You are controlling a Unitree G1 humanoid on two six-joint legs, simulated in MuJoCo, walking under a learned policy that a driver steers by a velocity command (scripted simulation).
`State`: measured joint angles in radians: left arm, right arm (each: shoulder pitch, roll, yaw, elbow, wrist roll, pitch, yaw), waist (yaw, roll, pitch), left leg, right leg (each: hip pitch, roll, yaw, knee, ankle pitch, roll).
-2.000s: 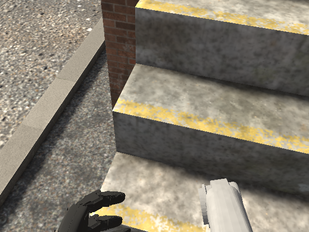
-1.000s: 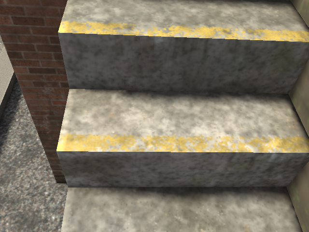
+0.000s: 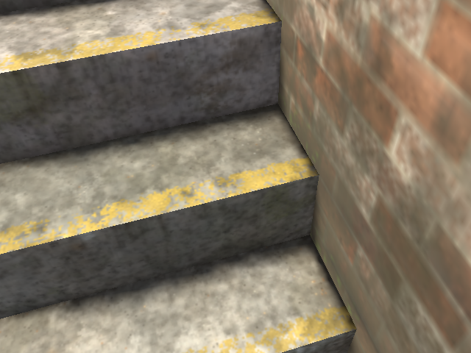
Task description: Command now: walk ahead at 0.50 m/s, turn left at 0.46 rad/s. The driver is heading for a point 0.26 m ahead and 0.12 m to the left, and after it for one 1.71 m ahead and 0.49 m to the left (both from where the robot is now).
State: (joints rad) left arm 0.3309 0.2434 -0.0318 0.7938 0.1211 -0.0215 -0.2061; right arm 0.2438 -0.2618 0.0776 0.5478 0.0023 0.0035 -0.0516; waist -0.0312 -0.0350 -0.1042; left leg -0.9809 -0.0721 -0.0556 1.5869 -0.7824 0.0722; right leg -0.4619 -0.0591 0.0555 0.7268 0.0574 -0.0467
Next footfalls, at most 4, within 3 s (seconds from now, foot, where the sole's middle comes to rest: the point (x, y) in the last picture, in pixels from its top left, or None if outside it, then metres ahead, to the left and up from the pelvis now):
0.44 left None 0.17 0.16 -0.59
0.94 right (269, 339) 0.41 -0.04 -0.38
1.32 left None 0.19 0.16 -0.59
1.54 right None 0.30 -0.01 -0.38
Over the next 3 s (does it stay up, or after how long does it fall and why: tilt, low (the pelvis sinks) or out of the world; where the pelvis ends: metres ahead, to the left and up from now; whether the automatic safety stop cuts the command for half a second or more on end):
stays up -0.51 -0.16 -0.41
